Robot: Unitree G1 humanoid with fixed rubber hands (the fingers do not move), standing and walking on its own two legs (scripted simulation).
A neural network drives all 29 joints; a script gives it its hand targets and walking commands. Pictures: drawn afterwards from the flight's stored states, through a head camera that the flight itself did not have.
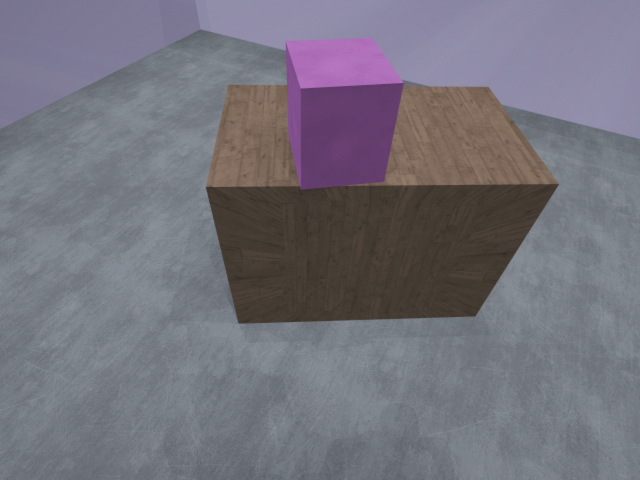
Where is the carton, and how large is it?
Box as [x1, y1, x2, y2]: [286, 38, 403, 189]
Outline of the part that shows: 372,38 286,41 288,134 301,189 383,181 403,82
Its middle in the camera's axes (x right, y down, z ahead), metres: +0.04 -0.31 +0.93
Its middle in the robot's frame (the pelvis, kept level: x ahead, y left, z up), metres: +0.92 -0.05 -0.01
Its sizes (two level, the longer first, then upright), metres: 0.232 0.209 0.252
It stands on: a pedestal, 0.64 m high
